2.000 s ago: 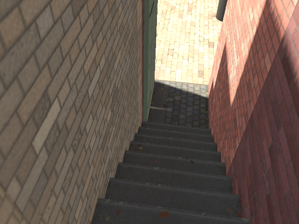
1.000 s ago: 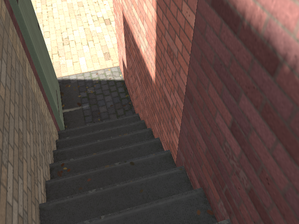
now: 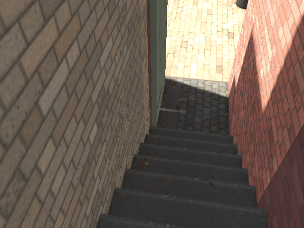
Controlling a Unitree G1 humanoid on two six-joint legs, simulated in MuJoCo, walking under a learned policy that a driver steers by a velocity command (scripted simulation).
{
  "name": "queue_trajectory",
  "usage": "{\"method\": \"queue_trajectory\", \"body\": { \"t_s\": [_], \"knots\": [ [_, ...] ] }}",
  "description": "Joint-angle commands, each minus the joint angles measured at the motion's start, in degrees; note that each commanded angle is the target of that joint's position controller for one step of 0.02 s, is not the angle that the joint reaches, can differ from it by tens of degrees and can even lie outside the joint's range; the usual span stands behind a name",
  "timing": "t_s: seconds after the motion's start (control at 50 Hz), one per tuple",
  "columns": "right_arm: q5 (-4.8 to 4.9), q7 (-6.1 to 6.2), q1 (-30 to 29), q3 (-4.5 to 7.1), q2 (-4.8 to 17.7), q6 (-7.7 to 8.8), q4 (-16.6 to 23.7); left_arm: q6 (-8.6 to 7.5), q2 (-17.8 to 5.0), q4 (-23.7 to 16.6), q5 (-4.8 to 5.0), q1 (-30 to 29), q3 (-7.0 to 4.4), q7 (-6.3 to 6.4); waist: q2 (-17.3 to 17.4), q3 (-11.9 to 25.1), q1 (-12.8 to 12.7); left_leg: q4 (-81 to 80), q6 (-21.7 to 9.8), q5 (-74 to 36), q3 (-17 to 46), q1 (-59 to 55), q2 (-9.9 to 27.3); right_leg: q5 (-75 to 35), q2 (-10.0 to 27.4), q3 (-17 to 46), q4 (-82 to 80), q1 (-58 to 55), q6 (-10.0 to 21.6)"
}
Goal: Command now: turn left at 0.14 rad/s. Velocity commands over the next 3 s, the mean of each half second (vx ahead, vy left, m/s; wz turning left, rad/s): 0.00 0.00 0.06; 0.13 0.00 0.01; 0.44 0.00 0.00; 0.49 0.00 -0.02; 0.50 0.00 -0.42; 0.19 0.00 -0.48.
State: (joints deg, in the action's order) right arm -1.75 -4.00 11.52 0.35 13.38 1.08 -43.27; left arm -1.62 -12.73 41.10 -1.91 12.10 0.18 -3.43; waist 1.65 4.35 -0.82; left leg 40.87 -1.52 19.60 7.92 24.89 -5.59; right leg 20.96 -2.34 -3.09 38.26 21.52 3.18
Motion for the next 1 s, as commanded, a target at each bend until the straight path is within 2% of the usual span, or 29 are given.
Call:
{"method": "queue_trajectory", "body": {
  "t_s": [0.02, 0.06, 0.1, 0.12, 0.16, 0.24, 0.3, 0.32, 0.36, 0.38, 0.46, 0.48, 0.5, 0.52, 0.58, 0.7, 0.72, 0.74, 0.76, 0.78, 0.8, 0.82, 0.84, 0.86, 0.9, 0.92, 0.94, 0.96, 1.0],
  "knots": [
    [0.43, -0.64, 3.0, 0.78, 3.4, -0.63, 1.9, -1.3, -5.2, -5.7, 2.33, -8.0, -2.39, -2.13, -1.1, -1.3, 3.0, -8.6, 1.8, -2.6, 2.1, 3.0, 4.4, -13.2, 8.7, 13.7, -11.0, -9.7, 2.7],
    [0.33, -1.4, 2.2, 0.74, 3.9, 0.07, 2.3, -1.96, -7.1, -4.6, 1.43, -6.0, -3.35, -1.82, -2.1, -1.3, 1.4, -10.0, -0.2, -5.4, 1.9, 3.1, 3.8, -14.5, 6.4, 10.4, -9.7, -11.8, -0.3],
    [-0.18, -1.56, 1.3, 0.78, 4.6, 0.67, 2.7, -2.58, -6.7, -4.3, 0.99, -5.4, -3.38, -1.32, -2.4, -0.7, 0.5, -11.3, -1.0, -7.4, 1.8, 2.5, 4.0, -15.1, 5.4, 8.6, -8.9, -13.2, -0.3],
    [0.37, -1.02, 0.4, 0.94, 5.0, 0.95, 3.1, -2.83, -7.2, -4.5, 0.68, -4.8, -3.74, -0.74, -1.5, -0.6, -0.7, -11.1, -1.8, -10.3, 1.4, 3.1, 3.9, -17.9, 5.0, 7.3, -8.1, -14.7, 0.6],
    [0.03, -0.54, -1.7, 0.96, 5.5, 1.14, 4.4, -3.02, -8.0, -4.4, 0.67, -4.9, -4.03, -0.42, -1.3, 0.7, -1.0, -11.0, -1.9, -13.2, 1.0, 2.2, 4.1, -21.6, 5.2, 7.2, -7.5, -16.0, 1.3],
    [0.24, -0.43, -0.8, 0.9, 5.3, 0.99, 4.2, -2.22, -7.1, -3.8, 1.15, -6.5, -3.8, -1.05, -2.6, 0.1, -0.3, -12.6, -0.9, -11.8, 0.6, -0.1, 4.5, -20.1, 4.6, 6.8, -8.4, -16.0, 0.6],
    [0.01, -0.92, -0.9, 1.21, 5.1, 0.59, 3.5, -1.63, -7.9, -2.5, 0.67, -5.5, -3.92, -1.86, -2.5, -0.8, -0.3, -14.0, -1.1, -11.7, 0.1, -1.1, 4.3, -19.8, 4.1, 6.5, -9.4, -16.4, 0.3],
    [-0.2, -0.89, -0.8, 1.54, 6.3, 0.75, 3.3, -1.66, -7.8, -3.1, 0.45, -7.2, -3.84, -1.73, -2.3, -0.6, -0.1, -14.7, -1.4, -12.6, 0.0, -1.9, 4.7, -19.7, 4.0, 6.4, -9.7, -16.7, 0.1],
    [-0.29, -0.75, -1.6, 1.64, 5.9, 0.9, 3.1, -1.66, -8.2, -2.4, 0.45, -7.1, -3.82, -1.39, -2.3, -0.5, -0.3, -14.9, -1.4, -13.1, -0.4, -2.9, 4.8, -20.8, 3.9, 6.5, -10.4, -17.4, -0.1],
    [-0.31, -0.77, -1.6, 2.22, 7.3, 0.84, 2.7, -1.57, -8.8, -2.3, 0.1, -7.2, -3.92, -1.24, -2.9, -1.3, -0.6, -14.4, -1.5, -14.2, -0.8, -2.0, 4.6, -22.2, 3.7, 6.5, -10.2, -17.9, -0.2],
    [-0.21, -0.58, -1.5, 2.26, 6.2, 0.61, 1.8, -1.19, -8.6, -1.1, 0.57, -6.3, -3.58, -1.13, -2.0, -1.0, -0.4, -15.2, -1.0, -13.5, -1.5, -3.3, 4.9, -22.4, 3.8, 7.1, -11.7, -18.9, 0.1],
    [-0.3, -0.68, 0.6, 2.46, 6.7, 0.57, 0.5, -0.84, -7.6, -1.1, 0.9, -7.4, -3.27, -1.29, -2.0, -1.5, 0.0, -15.9, -1.1, -13.8, -1.3, -4.2, 5.1, -19.7, 3.0, 7.0, -11.7, -18.0, -0.1],
    [-0.36, -0.76, 0.3, 2.66, 7.0, 0.53, 0.2, -0.6, -7.8, -0.8, 0.92, -7.0, -3.24, -1.34, -1.9, -2.0, -0.3, -16.0, -1.2, -13.5, -1.5, -4.5, 5.0, -19.0, 2.8, 7.0, -12.3, -17.6, -0.3],
    [0.16, -0.91, 1.4, 2.75, 6.8, 0.36, -0.3, -0.63, -8.8, 0.9, 1.33, -4.5, -3.63, -1.14, -2.8, -2.3, -0.4, -15.6, -1.7, -12.3, -1.6, -4.5, 4.5, -19.1, 3.1, 7.3, -13.0, -17.3, -0.8],
    [-0.03, -0.47, 0.3, 2.83, 6.5, 0.46, -0.9, -1.29, -8.4, 1.3, 0.97, -5.8, -3.54, -0.77, -2.9, -1.8, -0.3, -14.9, -1.3, -9.9, -2.2, -3.4, 4.7, -20.2, 4.0, 8.7, -14.2, -18.7, -0.7],
    [-0.06, -0.42, 1.5, 2.9, 6.7, 0.41, -3.0, -1.23, -8.3, 3.4, 1.16, -5.1, -3.49, -0.85, -1.9, -3.1, -0.5, -15.5, -0.8, -9.8, -2.4, -3.7, 5.2, -19.0, 3.5, 8.6, -15.7, -18.6, -0.5],
    [-0.06, -0.58, 3.4, 2.95, 6.8, 0.08, -4.1, -1.03, -8.4, 4.3, 1.93, -3.7, -3.44, -0.96, -2.3, -3.4, -0.4, -16.2, -0.4, -5.8, -3.0, -3.5, 5.1, -12.4, 3.8, 9.7, -18.0, -19.8, -0.8],
    [-0.55, -0.52, 3.9, 3.47, 8.2, -0.09, -4.5, -0.98, -10.1, 4.9, 1.7, -2.3, -4.19, -0.7, -2.8, -5.1, -1.0, -15.5, -0.7, -0.6, -3.5, -2.1, 4.8, -0.3, 4.4, 10.9, -20.0, -19.7, 0.5],
    [-1.49, -0.14, 3.6, 4.32, 9.9, -0.03, -4.4, -1.16, -12.8, 5.8, 0.8, 0.4, -5.4, 0.12, -4.4, -6.5, -2.2, -12.4, -1.2, 5.9, -4.1, 1.0, 4.1, 11.6, 6.6, 14.3, -22.0, -20.4, 4.0],
    [-2.45, 0.37, 2.4, 4.8, 10.3, 0.25, -4.0, -1.65, -13.4, 7.3, -0.2, 5.3, -6.02, 1.3, -5.9, -8.3, -4.1, -6.9, -1.6, 8.8, -4.8, 6.8, 3.9, 19.9, 11.4, 20.6, -24.7, -22.9, 9.2],
    [-3.02, 1.09, 1.5, 4.6, 9.0, 0.76, -4.0, -2.23, -11.9, 8.5, -0.23, 8.7, -5.78, 2.73, -6.9, -10.9, -5.2, -1.8, -1.7, 9.3, -6.2, 11.8, 4.8, 24.3, 17.0, 25.9, -27.3, -24.4, 14.0],
    [-3.66, 1.8, -1.4, 3.77, 6.6, 1.32, -3.6, -2.81, -9.3, 8.9, -0.16, 11.3, -4.93, 3.92, -6.1, -13.1, -6.6, 3.1, -1.7, 9.2, -6.4, 16.1, 7.7, 24.2, 21.0, 29.1, -29.1, -23.9, 16.3],
    [-4.52, 2.33, -5.1, 3.42, 5.3, 2.14, -2.7, -3.38, -6.5, 7.8, -1.44, 10.3, -3.81, 4.54, -5.2, -12.3, -7.5, 11.0, -1.6, 12.0, -4.9, 17.0, 9.0, 21.0, 22.0, 30.5, -29.6, -22.6, 16.8],
    [-4.72, 2.4, -3.9, 2.95, 4.0, 2.62, -2.8, -4.03, -5.9, 7.6, -1.49, 10.1, -3.6, 5.23, -5.4, -10.8, -6.8, 15.6, -2.1, 10.9, -4.2, 18.2, 9.4, 18.0, 22.0, 29.1, -29.4, -23.1, 16.2],
    [-5.23, 1.81, -2.8, 2.8, 3.2, 3.37, -3.4, -4.92, -4.9, 7.5, -1.62, 8.3, -2.82, 5.92, -2.7, -10.6, -5.2, 17.7, -2.7, 4.6, -4.7, 17.7, 9.2, 10.0, 18.1, 22.2, -27.6, -20.6, 13.8],
    [-5.58, 1.49, -2.7, 2.29, 1.6, 3.54, -3.0, -5.48, -4.4, 7.5, -1.56, 7.5, -2.49, 6.07, -2.5, -9.5, -4.4, 16.9, -2.6, 1.2, -5.5, 14.7, 9.1, 7.2, 16.0, 19.2, -27.0, -18.0, 13.2],
    [-6.02, 1.15, -0.3, 1.92, 0.7, 3.6, -3.7, -5.53, -3.7, 8.6, -3.16, 7.3, -2.18, 5.93, -3.7, -10.1, -3.0, 22.0, -2.8, -5.4, -3.9, 12.6, 9.9, 3.1, 15.2, 17.1, -25.0, -13.3, 12.4],
    [-6.21, 0.47, 4.0, 1.97, 1.6, 3.56, -4.5, -5.34, -2.4, 8.4, -3.47, 6.2, -1.09, 5.89, -0.4, -8.4, -1.2, 22.7, -3.2, -11.8, -5.4, 6.3, 8.8, -2.8, 12.4, 12.6, -20.1, -7.4, 10.9],
    [-6.6, -0.96, 4.6, 1.79, 1.7, 3.57, -3.0, -5.74, -5.3, 10.3, -3.56, 6.8, -1.08, 5.1, -2.8, -8.1, -0.7, 24.5, -2.8, -14.1, -8.6, 0.6, 8.1, -4.8, 10.1, 8.4, -14.9, 1.1, 11.3]
  ]
}}
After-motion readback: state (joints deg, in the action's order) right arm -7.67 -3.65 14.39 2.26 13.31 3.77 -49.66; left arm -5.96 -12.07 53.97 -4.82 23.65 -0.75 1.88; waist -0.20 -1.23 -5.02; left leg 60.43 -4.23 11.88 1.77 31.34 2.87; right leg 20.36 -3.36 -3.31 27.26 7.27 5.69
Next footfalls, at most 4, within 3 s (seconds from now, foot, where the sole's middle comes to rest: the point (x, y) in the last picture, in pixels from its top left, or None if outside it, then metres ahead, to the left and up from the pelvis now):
1.10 left None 0.10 0.13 -0.76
1.40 right None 0.30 -0.12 -0.94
1.88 left None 0.58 0.10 -1.13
2.40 right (186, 213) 0.83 -0.16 -1.31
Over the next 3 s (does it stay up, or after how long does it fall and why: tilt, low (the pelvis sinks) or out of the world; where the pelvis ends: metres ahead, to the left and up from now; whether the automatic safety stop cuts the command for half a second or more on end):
stays up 1.00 -0.03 -0.75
